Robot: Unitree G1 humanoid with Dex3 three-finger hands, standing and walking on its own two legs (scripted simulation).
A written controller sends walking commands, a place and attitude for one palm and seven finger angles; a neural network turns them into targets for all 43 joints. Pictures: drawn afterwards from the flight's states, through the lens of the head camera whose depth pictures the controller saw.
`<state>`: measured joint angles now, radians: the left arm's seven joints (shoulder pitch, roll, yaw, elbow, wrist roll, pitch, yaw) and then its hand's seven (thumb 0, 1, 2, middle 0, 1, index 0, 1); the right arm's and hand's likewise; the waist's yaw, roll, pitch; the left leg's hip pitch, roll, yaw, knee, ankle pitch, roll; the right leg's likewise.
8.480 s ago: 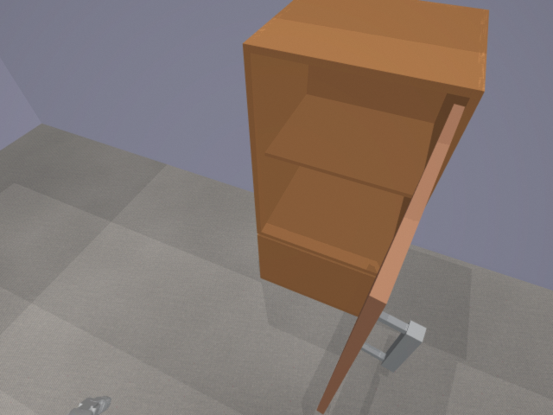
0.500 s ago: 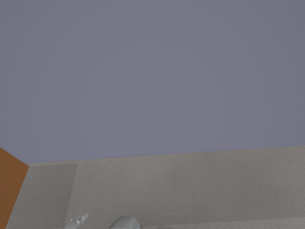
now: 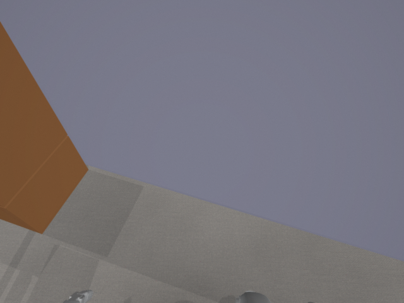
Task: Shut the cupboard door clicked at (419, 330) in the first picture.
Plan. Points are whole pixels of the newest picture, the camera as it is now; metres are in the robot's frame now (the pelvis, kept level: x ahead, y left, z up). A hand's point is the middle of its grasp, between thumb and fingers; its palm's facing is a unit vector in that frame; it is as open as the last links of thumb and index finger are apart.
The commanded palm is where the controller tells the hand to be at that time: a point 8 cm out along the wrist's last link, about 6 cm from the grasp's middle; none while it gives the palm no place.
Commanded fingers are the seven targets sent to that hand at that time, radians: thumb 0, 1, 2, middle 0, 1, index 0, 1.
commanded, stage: turn to face it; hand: left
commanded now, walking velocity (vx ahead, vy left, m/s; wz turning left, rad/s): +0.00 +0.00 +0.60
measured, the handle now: out of the picture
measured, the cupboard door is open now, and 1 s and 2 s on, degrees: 100 100 100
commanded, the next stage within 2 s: take the last steps up to it in 1.82 s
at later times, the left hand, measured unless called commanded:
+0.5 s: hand out of the picture -0.02 +0.18 -0.16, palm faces +0.33 -0.90 -0.27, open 7.4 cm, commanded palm none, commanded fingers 0.00 0.90 0.90 -0.20 -0.30 -0.20 -0.30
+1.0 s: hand out of the picture -0.03 +0.24 -0.15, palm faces +0.59 -0.75 -0.28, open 7.4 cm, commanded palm none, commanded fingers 0.00 0.90 0.90 -0.20 -0.30 -0.20 -0.30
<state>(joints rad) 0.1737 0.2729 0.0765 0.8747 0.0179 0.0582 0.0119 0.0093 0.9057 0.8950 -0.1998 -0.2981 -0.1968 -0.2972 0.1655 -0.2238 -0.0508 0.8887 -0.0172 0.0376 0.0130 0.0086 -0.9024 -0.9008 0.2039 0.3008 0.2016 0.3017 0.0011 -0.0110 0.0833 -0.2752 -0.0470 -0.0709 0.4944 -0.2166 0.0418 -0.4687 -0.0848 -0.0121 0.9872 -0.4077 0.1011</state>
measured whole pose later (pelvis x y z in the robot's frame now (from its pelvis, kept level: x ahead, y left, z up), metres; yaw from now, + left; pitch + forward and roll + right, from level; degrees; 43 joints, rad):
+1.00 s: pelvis -0.01 -0.01 -0.01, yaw +37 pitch +0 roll +0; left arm 0.12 0.23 0.05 0.84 0.01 0.04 0.02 0.01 0.90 0.89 -0.20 -0.30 -0.20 -0.30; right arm 0.20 -0.22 -0.06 0.91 -0.02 0.05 0.01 0.01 -0.90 -0.90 0.21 0.30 0.20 0.30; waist -0.03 0.03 0.07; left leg -0.29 -0.07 -0.15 0.54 -0.25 0.01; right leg -0.36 -0.03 -0.02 0.72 -0.39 0.09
